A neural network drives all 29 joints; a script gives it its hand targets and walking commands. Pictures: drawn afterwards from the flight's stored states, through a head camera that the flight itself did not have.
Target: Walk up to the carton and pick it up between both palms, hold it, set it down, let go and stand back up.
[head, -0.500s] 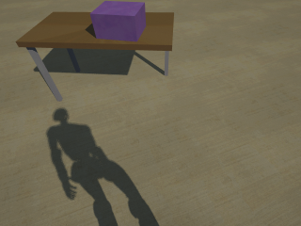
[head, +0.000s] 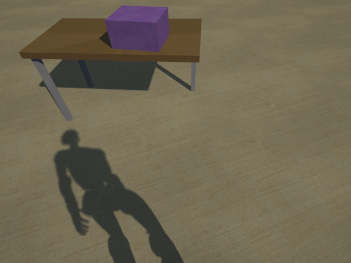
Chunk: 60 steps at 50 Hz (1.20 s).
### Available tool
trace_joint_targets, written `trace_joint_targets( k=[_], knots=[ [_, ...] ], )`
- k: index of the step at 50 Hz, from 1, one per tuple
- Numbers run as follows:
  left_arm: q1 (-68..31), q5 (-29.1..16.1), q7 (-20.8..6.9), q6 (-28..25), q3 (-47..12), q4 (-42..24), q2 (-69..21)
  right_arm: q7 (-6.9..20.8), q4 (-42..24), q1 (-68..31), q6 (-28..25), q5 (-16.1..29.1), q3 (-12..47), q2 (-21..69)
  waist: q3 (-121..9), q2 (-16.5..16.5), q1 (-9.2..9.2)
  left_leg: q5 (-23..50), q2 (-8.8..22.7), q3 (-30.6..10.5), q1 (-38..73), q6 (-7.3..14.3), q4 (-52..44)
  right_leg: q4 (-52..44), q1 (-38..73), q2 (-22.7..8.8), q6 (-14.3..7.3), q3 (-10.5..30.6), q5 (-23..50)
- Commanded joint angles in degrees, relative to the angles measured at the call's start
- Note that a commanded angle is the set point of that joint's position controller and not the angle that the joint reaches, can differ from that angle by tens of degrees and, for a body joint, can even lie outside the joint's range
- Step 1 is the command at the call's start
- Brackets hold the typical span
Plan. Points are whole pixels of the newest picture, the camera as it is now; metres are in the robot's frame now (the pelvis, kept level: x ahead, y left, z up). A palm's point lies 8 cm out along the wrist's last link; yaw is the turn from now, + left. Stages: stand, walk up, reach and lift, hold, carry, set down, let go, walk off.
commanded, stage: stand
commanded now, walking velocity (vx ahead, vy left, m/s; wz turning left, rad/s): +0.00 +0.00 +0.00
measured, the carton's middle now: (139, 27) +1.46 +0.22 -0.05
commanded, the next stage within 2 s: walk up in 0.36 s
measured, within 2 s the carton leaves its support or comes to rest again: neither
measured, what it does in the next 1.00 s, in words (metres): walks ahead: left foot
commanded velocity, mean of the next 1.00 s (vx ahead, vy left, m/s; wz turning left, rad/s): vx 0.00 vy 0.00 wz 0.00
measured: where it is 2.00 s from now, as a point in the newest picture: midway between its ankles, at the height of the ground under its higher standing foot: (168, 204)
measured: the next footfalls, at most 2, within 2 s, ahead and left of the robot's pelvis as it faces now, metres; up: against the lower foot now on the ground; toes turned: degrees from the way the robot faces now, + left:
left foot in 0.84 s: +0.13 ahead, +0.19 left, +0.00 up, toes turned +5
right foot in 1.30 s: +0.44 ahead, -0.06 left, +0.00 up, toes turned +0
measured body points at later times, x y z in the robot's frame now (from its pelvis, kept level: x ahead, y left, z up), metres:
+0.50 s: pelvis +0.00 +0.00 +0.00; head +0.01 +0.00 +0.45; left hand -0.04 +0.20 -0.16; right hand -0.04 -0.20 -0.16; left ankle -0.01 +0.13 -0.74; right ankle -0.01 -0.12 -0.74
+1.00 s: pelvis +0.10 +0.07 -0.01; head +0.09 +0.10 +0.44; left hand +0.10 +0.34 -0.17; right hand +0.05 -0.16 -0.14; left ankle +0.09 +0.19 -0.74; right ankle +0.12 -0.06 -0.67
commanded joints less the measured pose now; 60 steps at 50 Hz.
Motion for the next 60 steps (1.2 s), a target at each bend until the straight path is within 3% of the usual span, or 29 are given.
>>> trace_joint_targets(
  k=[1, 27, 28, 29, 30, 31, 32, 34, 38, 40, 41, 42, 43, 44, 45, 46, 47, 48, 51, 53, 55, 58, 60],
  knots=[
    [5.4, 0.0, 0.3, -0.3, 0.6, -0.4, 4.2, -0.2, -0.2, 5.6, -0.3, 0.0, -0.6, -4.1, 3.8, 0.1, 0.04, 7.5, 3.7, -2.6, -2.5, 2.0, -3.9, -4.5, -2.2, -4.7, -1.8, 3.4, 7.8],
    [6.4, 0.1, 0.2, -0.3, 0.4, -1.2, 3.6, -0.2, -1.3, 6.4, -0.2, 0.2, -0.5, -3.9, 4.5, 0.0, 0.12, 6.3, 3.4, -3.4, -2.5, 2.4, -3.6, -5.3, -3.0, -4.4, -2.1, 4.4, 6.1],
    [8.9, 2.6, -0.2, -1.6, 2.8, -3.3, 11.3, 0.5, -2.5, 8.4, -1.3, -2.1, -2.3, -10.2, -2.9, -1.9, 0.99, -25.0, 1.3, -3.7, -7.1, 4.0, 3.8, -3.5, 3.2, -5.1, -4.7, 6.5, -27.1],
    [9.3, 2.9, -0.1, -1.8, 3.3, -3.3, 12.4, 0.9, -4.5, 3.9, -1.5, -2.1, -2.3, -9.1, 3.3, -4.9, 2.85, -24.5, -0.2, -2.3, -18.3, 3.4, 10.5, -7.0, 5.1, -9.7, -7.4, 13.7, -32.7],
    [10.9, 2.6, 0.1, -1.8, 3.6, -2.6, 13.1, 1.2, -7.0, 0.1, -1.7, -2.3, -1.7, -6.7, 7.4, -7.8, 4.49, -18.3, -1.5, 2.3, -27.0, 1.9, 18.2, -12.9, 6.9, -16.8, -11.1, 22.3, -37.1],
    [12.1, 2.6, 0.2, -1.8, 3.6, -1.9, 13.0, 1.6, -9.1, -2.2, -1.8, -3.0, -1.6, -6.1, 10.3, -7.7, 5.58, -17.5, 1.7, 1.3, -31.8, 1.1, 26.3, -16.6, 4.9, -22.7, -13.9, 28.1, -37.3],
    [11.8, 2.8, 0.4, -2.2, 3.5, -1.8, 12.9, 2.0, -10.8, -2.1, -2.0, -3.4, -1.9, -7.1, 11.6, -6.5, 4.85, -15.9, 4.2, -1.5, -33.6, 0.5, 29.9, -17.9, 3.5, -24.1, -14.7, 28.8, -35.8],
    [8.5, 3.2, 0.5, -2.8, 3.1, -2.5, 12.7, 2.8, -11.8, 0.7, -2.2, -3.5, -2.5, -8.5, 9.8, -6.8, 2.19, -13.3, 6.3, -3.9, -30.4, -0.1, 29.6, -17.5, 1.9, -21.9, -13.0, 22.8, -30.5],
    [1.0, 3.3, -0.7, -2.9, 2.9, -4.9, 15.1, 3.7, -12.2, 7.6, -2.2, -2.4, -2.3, -6.8, 6.8, -8.2, -2.68, -6.9, 2.9, 4.8, -8.0, -0.7, 19.2, -13.1, -12.3, -13.7, -9.4, 5.8, -24.5],
    [-2.5, 3.5, -1.5, -1.8, 2.9, -6.1, 16.0, 3.0, -9.7, 17.2, -2.1, -2.1, -3.0, -7.0, 6.9, -2.9, -7.09, -3.1, -1.1, 10.5, 7.8, 0.1, 13.6, -2.7, -24.1, -10.3, -7.9, 1.3, -33.2],
    [-1.5, 3.7, -2.0, -1.1, 2.2, -6.5, 14.2, 2.3, -8.1, 22.7, -2.0, -2.1, -3.8, -8.1, 7.1, 3.8, -8.53, -6.5, -2.9, 10.7, 12.3, 0.0, 12.2, 9.6, -27.8, -6.3, -7.0, -1.2, -35.7],
    [-0.8, 3.2, -2.4, -1.1, 0.4, -8.6, 9.2, 1.6, -8.2, 27.2, -2.0, -2.1, -4.7, -11.3, 6.2, 17.1, -9.47, -20.8, 7.7, -7.0, 11.6, 1.7, 4.9, 33.1, -31.5, -1.1, -4.1, -5.7, -27.9],
    [-1.2, 3.0, -3.1, -1.1, -0.6, -12.7, 6.8, 0.7, -10.1, 28.1, -1.9, -1.2, -4.6, -14.9, 6.8, 15.3, -7.74, -40.9, 19.2, -36.1, 6.9, 3.9, -12.6, 45.7, -37.9, 1.1, -2.1, 0.2, -24.7],
    [-0.2, 2.2, -3.3, -0.9, 0.0, -13.8, 9.8, -0.1, -11.4, 21.2, -1.7, 0.0, -4.6, -18.3, 11.0, 10.0, -3.78, -53.2, 23.5, -47.0, -2.1, 7.7, -21.6, 49.7, -38.8, -1.9, -1.1, 3.1, -19.7],
    [1.7, 2.2, -3.5, -0.9, -0.2, -13.2, 11.4, -0.1, -13.3, 14.5, -2.1, 0.3, -4.4, -19.1, 13.5, 7.1, -1.00, -51.7, 23.8, -43.4, -4.6, 8.9, -20.6, 50.8, -38.5, -4.8, 0.0, 3.5, -14.8],
    [2.8, 2.3, -3.6, -1.1, -0.1, -12.5, 12.4, 0.2, -14.5, 10.8, -2.6, -0.3, -4.0, -18.6, 12.5, 6.6, 0.09, -43.0, 21.0, -34.3, -4.5, 9.8, -18.1, 46.8, -36.5, -6.0, 0.5, 3.2, -11.6],
    [3.0, 2.6, -3.8, -1.4, 0.2, -11.4, 12.9, 0.6, -14.5, 11.2, -3.4, -0.9, -2.8, -15.7, 11.8, 5.7, -0.13, -31.0, 16.8, -24.0, -4.5, 8.4, -16.0, 41.9, -32.8, -6.1, 0.8, 3.3, -8.4],
    [4.3, 2.5, -4.1, -1.4, 0.3, -10.7, 13.1, 0.8, -13.2, 11.8, -4.0, -1.5, -2.4, -13.7, 9.1, 7.5, 0.78, -25.4, 14.8, -19.5, -4.3, 8.5, -15.9, 38.8, -29.6, -5.8, 1.3, 1.4, -5.7],
    [4.1, 2.7, -4.5, -0.8, -0.1, -12.1, 12.6, 1.3, -11.3, 14.5, -5.3, -1.8, -2.3, -12.3, 8.5, 6.9, 0.87, -17.8, 12.5, -13.0, -3.5, 9.9, -15.2, 34.9, -28.7, -5.2, 1.6, -0.6, 0.0],
    [-0.4, 2.6, -4.6, -0.7, -0.2, -14.2, 12.5, 1.4, -10.5, 17.0, -5.5, -1.5, -2.0, -11.8, 10.1, 4.7, -0.50, -16.9, 12.4, -11.7, -0.8, 10.4, -15.4, 30.4, -32.4, -5.1, 1.7, -1.3, 3.5],
    [-4.2, 2.4, -4.7, -1.0, -0.6, -16.4, 11.9, 1.7, -10.1, 18.1, -5.6, -1.5, -2.0, -11.9, 10.5, 5.0, -1.69, -14.3, 12.5, -9.7, 0.4, 10.6, -15.5, 24.3, -32.4, -5.4, 1.9, -2.4, 7.4],
    [-9.3, 2.3, -4.6, -1.9, -0.6, -19.3, 11.2, 1.9, -9.6, 18.4, -5.9, -2.1, -1.8, -12.3, 10.8, 6.1, -3.12, -7.5, 12.9, -6.7, 0.6, 10.8, -14.2, 16.1, -26.7, -5.4, 1.1, -4.0, 10.8],
    [-9.9, 2.2, -4.4, -2.4, -0.2, -19.9, 10.7, 2.1, -9.4, 18.4, -5.7, -2.5, -1.7, -13.0, 10.6, 6.2, -3.14, -1.6, 13.3, -4.6, -0.3, 10.9, -12.1, 12.7, -20.7, -4.3, 0.2, -5.7, 10.4]
  ],
)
